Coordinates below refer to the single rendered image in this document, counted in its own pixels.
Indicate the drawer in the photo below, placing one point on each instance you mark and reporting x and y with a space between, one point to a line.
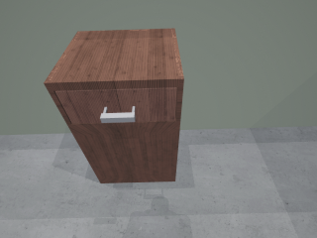
151 104

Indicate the handle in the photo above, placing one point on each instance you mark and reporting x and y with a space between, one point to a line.
122 117

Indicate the cabinet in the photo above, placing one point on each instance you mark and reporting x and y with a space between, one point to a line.
123 152

